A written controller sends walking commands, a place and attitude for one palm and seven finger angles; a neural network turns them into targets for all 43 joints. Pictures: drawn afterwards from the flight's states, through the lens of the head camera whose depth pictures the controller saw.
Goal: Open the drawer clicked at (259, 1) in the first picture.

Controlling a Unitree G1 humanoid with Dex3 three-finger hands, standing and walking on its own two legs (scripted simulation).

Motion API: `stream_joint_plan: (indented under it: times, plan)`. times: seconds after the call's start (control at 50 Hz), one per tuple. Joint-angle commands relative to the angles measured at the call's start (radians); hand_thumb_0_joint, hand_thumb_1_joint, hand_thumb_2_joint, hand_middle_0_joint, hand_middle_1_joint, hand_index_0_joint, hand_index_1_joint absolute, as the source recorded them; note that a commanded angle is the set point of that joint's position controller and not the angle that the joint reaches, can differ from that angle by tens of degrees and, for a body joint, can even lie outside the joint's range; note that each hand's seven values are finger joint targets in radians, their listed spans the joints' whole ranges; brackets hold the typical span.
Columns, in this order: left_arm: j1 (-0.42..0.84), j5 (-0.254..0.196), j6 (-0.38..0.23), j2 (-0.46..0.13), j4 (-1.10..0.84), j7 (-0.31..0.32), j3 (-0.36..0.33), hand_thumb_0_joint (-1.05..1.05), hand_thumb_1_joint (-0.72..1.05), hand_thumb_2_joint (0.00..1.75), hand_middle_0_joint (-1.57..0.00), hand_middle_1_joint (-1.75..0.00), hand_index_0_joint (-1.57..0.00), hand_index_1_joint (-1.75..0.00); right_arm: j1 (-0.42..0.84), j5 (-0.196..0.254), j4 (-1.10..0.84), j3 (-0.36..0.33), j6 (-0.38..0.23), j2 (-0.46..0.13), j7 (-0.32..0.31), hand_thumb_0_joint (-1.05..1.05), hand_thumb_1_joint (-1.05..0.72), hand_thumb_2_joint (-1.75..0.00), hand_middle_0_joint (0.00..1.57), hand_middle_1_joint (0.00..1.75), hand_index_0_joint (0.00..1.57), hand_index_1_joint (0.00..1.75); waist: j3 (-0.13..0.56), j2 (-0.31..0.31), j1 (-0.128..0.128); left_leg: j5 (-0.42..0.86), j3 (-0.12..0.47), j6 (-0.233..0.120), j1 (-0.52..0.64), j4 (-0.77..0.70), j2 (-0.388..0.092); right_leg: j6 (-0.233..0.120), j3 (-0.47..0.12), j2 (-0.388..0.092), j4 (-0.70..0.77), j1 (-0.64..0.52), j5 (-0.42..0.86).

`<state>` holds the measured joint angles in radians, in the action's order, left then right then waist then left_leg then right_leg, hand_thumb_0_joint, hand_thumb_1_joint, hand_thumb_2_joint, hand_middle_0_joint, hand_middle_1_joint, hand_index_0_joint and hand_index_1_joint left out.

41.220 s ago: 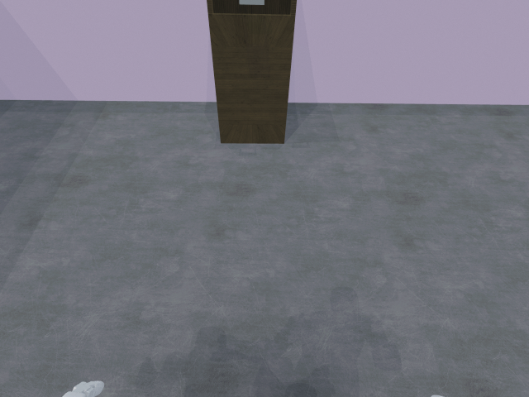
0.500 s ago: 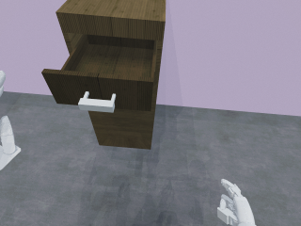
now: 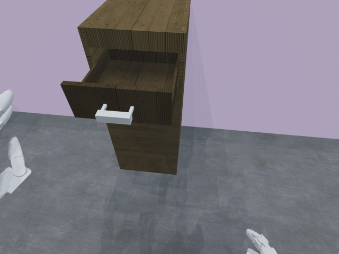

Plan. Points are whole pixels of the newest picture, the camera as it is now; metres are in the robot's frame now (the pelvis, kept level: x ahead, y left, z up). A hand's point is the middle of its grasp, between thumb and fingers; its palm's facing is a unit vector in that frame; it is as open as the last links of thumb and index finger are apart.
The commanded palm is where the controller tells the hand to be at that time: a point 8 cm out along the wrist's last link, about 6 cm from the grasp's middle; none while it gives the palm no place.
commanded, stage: stop stepping back and stand still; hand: left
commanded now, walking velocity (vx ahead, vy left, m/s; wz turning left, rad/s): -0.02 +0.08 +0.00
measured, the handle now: (116, 112) +0.51 +0.19 +0.04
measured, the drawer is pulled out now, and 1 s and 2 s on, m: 0.24 0.24 0.24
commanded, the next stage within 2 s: let the arm hang, fingers relaxed in 0.34 s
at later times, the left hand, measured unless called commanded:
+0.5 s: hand (31, 173) +0.23 +0.26 +0.15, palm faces +0.27 -0.81 -0.52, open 7.4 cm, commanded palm none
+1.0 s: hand out of the picture -0.11 +0.21 -0.16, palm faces +0.05 -0.98 -0.20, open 7.2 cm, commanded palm none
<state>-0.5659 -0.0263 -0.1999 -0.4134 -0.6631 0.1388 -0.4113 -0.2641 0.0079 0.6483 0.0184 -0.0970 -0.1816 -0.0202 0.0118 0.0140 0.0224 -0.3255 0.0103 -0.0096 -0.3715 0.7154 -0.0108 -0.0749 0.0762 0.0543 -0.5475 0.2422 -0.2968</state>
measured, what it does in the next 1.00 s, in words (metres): stands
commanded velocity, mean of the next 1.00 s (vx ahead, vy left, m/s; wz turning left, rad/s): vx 0.00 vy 0.00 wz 0.00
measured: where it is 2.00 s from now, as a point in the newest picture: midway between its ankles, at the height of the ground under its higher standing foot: outside the picture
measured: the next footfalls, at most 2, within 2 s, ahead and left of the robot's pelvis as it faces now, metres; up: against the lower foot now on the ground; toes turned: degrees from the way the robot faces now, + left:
none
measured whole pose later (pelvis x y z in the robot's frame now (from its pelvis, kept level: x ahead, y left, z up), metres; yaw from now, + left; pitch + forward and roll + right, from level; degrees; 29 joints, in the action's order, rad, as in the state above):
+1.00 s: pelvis -0.01 +0.03 +0.01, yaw +1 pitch -1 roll -1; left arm -0.41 0.01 0.04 -0.17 1.16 0.02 -0.02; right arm -0.37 -0.01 1.10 0.00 0.04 -0.14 -0.03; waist -0.09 0.01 -0.01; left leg -0.17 -0.01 -0.02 -0.25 0.44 0.01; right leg -0.03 0.07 0.01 -0.42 0.18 -0.21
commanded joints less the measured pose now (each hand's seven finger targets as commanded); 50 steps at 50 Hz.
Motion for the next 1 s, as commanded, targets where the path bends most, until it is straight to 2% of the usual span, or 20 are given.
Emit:
stream_joint_plan:
  times: [0.0, 0.04, 0.06, 0.1, 0.12, 0.14, 0.26, 0.4, 0.42, 0.44, 0.46, 0.5, 0.54, 0.56, 0.58, 0.62, 0.66, 0.72, 0.74, 0.98]
  plan:
    - [0.044, -0.021, -0.077, -0.182, -0.149, 0.038, -0.163, 0.0, 0.9, 0.9, -0.2, -0.3, -0.2, -0.3, 0.115, 0.0, -0.167, -0.053, -0.044, -0.119, -0.013, 0.0, -0.9, -0.9, 0.2, 0.3, 0.2, 0.3, 0.039, -0.092, 0.004, -0.037, 0.034, -0.001, -0.082, 0.033, -0.035, -0.086, -0.336, -0.337, 0.259, -0.104, 0.257]
    - [0.037, -0.017, -0.078, -0.169, -0.134, 0.04, -0.148, 0.0, 0.9, 0.9, -0.2, -0.3, -0.2, -0.3, 0.122, -0.001, -0.17, -0.044, -0.042, -0.116, -0.021, 0.0, -0.9, -0.9, 0.2, 0.3, 0.2, 0.3, 0.036, -0.094, 0.004, 0.06, -0.011, -0.011, 0.063, -0.176, -0.022, -0.036, -0.238, -0.275, 0.228, -0.058, 0.251]
    - [0.029, -0.018, -0.077, -0.167, -0.136, 0.042, -0.144, 0.0, 0.9, 0.9, -0.2, -0.3, -0.2, -0.3, 0.133, 0.0, -0.167, -0.048, -0.046, -0.124, -0.027, 0.0, -0.9, -0.9, 0.2, 0.3, 0.2, 0.3, 0.031, -0.038, 0.001, 0.134, -0.013, -0.016, 0.151, -0.27, -0.023, -0.003, -0.21, -0.233, 0.209, -0.02, 0.216]
    - [0.028, -0.023, -0.08, -0.161, -0.151, 0.039, -0.128, 0.0, 0.9, 0.9, -0.2, -0.3, -0.2, -0.3, 0.142, 0.003, -0.181, -0.059, -0.048, -0.148, -0.028, 0.0, -0.9, -0.9, 0.2, 0.3, 0.2, 0.3, 0.033, 0.026, -0.016, 0.27, 0.064, -0.038, 0.177, -0.314, -0.097, 0.06, -0.148, -0.138, 0.166, -0.037, 0.188]
    - [0.03, -0.025, -0.078, -0.169, -0.148, 0.033, -0.127, 0.0, 0.9, 0.9, -0.2, -0.3, -0.2, -0.3, 0.148, 0.011, -0.189, -0.067, -0.048, -0.16, -0.027, 0.0, -0.9, -0.9, 0.2, 0.3, 0.2, 0.3, 0.04, -0.013, -0.022, 0.283, 0.071, -0.037, 0.171, -0.291, -0.109, 0.076, -0.151, -0.126, 0.176, -0.047, 0.184]
    - [-0.001, -0.021, -0.067, -0.167, -0.103, 0.031, -0.142, 0.0, 0.9, 0.9, -0.2, -0.3, -0.2, -0.3, 0.135, 0.016, -0.184, -0.07, -0.045, -0.152, -0.026, 0.0, -0.9, -0.9, 0.2, 0.3, 0.2, 0.3, 0.048, -0.038, -0.01, 0.318, 0.042, -0.032, 0.169, -0.258, -0.085, 0.072, -0.151, -0.121, 0.178, -0.066, 0.253]
    - [-0.023, -0.021, -0.068, -0.193, -0.216, 0.028, -0.151, 0.0, 0.9, 0.9, -0.2, -0.3, -0.2, -0.3, 0.148, 0.014, -0.205, -0.067, -0.04, -0.148, -0.021, 0.0, -0.9, -0.9, 0.2, 0.3, 0.2, 0.3, 0.117, 0.042, -0.012, 0.452, 0.018, -0.018, 0.21, -0.266, -0.077, 0.069, -0.127, -0.117, 0.147, -0.133, 0.446]
    - [-0.043, -0.032, -0.065, -0.182, -0.199, 0.036, -0.157, 0.0, 0.9, 0.9, -0.2, -0.3, -0.2, -0.3, 0.143, 0.01, -0.214, -0.055, -0.033, -0.136, -0.024, 0.0, -0.9, -0.9, 0.2, 0.3, 0.2, 0.3, 0.101, 0.055, -0.01, 0.386, 0.037, -0.011, 0.163, -0.306, -0.083, 0.07, -0.11, -0.1, 0.168, -0.146, 0.353]
    - [0.068, 0.062, 0.081, 0.03, 0.687, -0.102, 0.335, 0.0, 0.9, 0.9, -0.2, -0.3, -0.2, -0.3, 0.209, 0.028, 0.015, -0.1, -0.096, -0.301, 0.045, 0.0, -0.9, -0.9, 0.2, 0.3, 0.2, 0.3, -0.021, 0.067, 0.031, 0.444, 0.045, -0.01, 0.069, -0.174, -0.092, 0.052, -0.039, -0.165, 0.0, 0.032, 0.383]
    - [0.068, 0.067, 0.161, 0.045, 0.761, -0.125, 0.291, 0.0, 0.9, 0.9, -0.2, -0.3, -0.2, -0.3, 0.102, 0.0, 0.071, -0.106, -0.043, -0.25, 0.044, 0.0, -0.9, -0.9, 0.2, 0.3, 0.2, 0.3, 0.061, 0.068, 0.008, 0.463, 0.047, -0.011, 0.124, -0.194, -0.112, 0.049, -0.095, -0.144, 0.004, 0.062, 0.262]
    - [0.099, 0.065, 0.178, 0.074, 0.785, -0.129, 0.315, 0.0, 0.9, 0.9, -0.2, -0.3, -0.2, -0.3, 0.086, -0.007, 0.068, -0.094, -0.02, -0.231, 0.036, 0.0, -0.9, -0.9, 0.2, 0.3, 0.2, 0.3, 0.083, 0.022, -0.004, 0.475, 0.079, -0.033, 0.103, -0.197, -0.133, 0.05, -0.076, -0.123, -0.019, 0.057, 0.187]
    - [0.166, 0.064, 0.191, 0.062, 0.879, -0.137, 0.32, 0.0, 0.9, 0.9, -0.2, -0.3, -0.2, -0.3, 0.103, -0.016, 0.051, -0.068, 0.019, -0.226, 0.026, 0.0, -0.9, -0.9, 0.2, 0.3, 0.2, 0.3, 0.071, -0.071, -0.021, 0.397, 0.155, -0.082, 0.005, -0.239, -0.151, 0.055, -0.072, -0.102, -0.038, -0.005, 0.119]
    - [0.219, 0.067, 0.194, 0.043, 1.014, -0.14, 0.321, 0.0, 0.9, 0.9, -0.2, -0.3, -0.2, -0.3, 0.125, -0.023, 0.067, -0.062, 0.039, -0.216, 0.017, 0.0, -0.9, -0.9, 0.2, 0.3, 0.2, 0.3, 0.063, -0.221, -0.029, 0.315, 0.114, -0.057, 0.019, -0.191, -0.094, 0.037, -0.125, -0.145, 0.055, -0.041, 0.208]
    - [0.261, 0.065, 0.197, 0.032, 1.085, -0.139, 0.325, 0.0, 0.9, 0.9, -0.2, -0.3, -0.2, -0.3, 0.118, -0.022, 0.078, -0.063, 0.053, -0.203, 0.017, 0.0, -0.9, -0.9, 0.2, 0.3, 0.2, 0.3, 0.038, -0.247, -0.017, 0.263, 0.085, -0.038, 0.062, -0.17, -0.059, 0.005, -0.16, -0.185, 0.096, 0.004, 0.22]
    - [0.283, 0.06, 0.203, 0.04, 1.16, -0.136, 0.333, 0.0, 0.9, 0.9, -0.2, -0.3, -0.2, -0.3, 0.107, -0.027, 0.101, -0.059, 0.07, -0.186, 0.014, 0.0, -0.9, -0.9, 0.2, 0.3, 0.2, 0.3, 0.027, -0.211, -0.008, 0.231, 0.065, -0.028, 0.102, -0.161, -0.038, -0.011, -0.179, -0.206, 0.123, 0.036, 0.21]
    - [0.328, 0.052, 0.215, 0.051, 1.289, -0.128, 0.352, 0.0, 0.9, 0.9, -0.2, -0.3, -0.2, -0.3, 0.085, -0.033, 0.148, -0.044, 0.094, -0.157, 0.011, 0.0, -0.9, -0.9, 0.2, 0.3, 0.2, 0.3, 0.003, -0.076, 0.003, 0.227, 0.072, -0.023, 0.142, -0.213, -0.044, -0.006, -0.172, -0.185, 0.142, 0.052, 0.117]
    - [0.312, 0.046, 0.218, 0.054, 1.404, -0.123, 0.361, 0.0, 0.9, 0.9, -0.2, -0.3, -0.2, -0.3, 0.083, -0.033, 0.189, -0.035, 0.097, -0.156, 0.006, 0.0, -0.9, -0.9, 0.2, 0.3, 0.2, 0.3, -0.022, 0.075, -0.02, 0.205, 0.112, -0.034, 0.106, -0.309, -0.079, 0.023, -0.144, -0.133, 0.145, -0.018, 0.061]
    - [0.269, 0.039, 0.213, 0.084, 1.556, -0.123, 0.366, 0.0, 0.9, 0.9, -0.2, -0.3, -0.2, -0.3, 0.05, -0.027, 0.261, -0.028, 0.097, -0.132, -0.005, 0.0, -0.9, -0.9, 0.2, 0.3, 0.2, 0.3, -0.027, 0.126, -0.028, 0.091, 0.116, -0.032, 0.076, -0.365, -0.078, 0.022, -0.137, -0.128, 0.177, -0.082, 0.041]
    - [0.243, 0.039, 0.212, 0.111, 1.593, -0.121, 0.358, 0.0, 0.9, 0.9, -0.2, -0.3, -0.2, -0.3, 0.034, -0.03, 0.279, -0.032, 0.099, -0.118, -0.01, 0.0, -0.9, -0.9, 0.2, 0.3, 0.2, 0.3, -0.024, 0.178, -0.031, 0.053, 0.114, -0.032, 0.08, -0.378, -0.079, 0.018, -0.13, -0.129, 0.187, -0.086, 0.032]
    - [0.136, 0.035, 0.207, 0.175, 1.792, -0.108, 0.386, 0.0, 0.9, 0.9, -0.2, -0.3, -0.2, -0.3, -0.144, -0.021, 0.414, -0.04, 0.114, -0.054, -0.022, 0.0, -0.9, -0.9, 0.2, 0.3, 0.2, 0.3, -0.107, 0.0, -0.017, -0.023, 0.107, -0.042, 0.106, -0.408, -0.087, 0.018, -0.115, -0.126, 0.238, -0.015, -0.04]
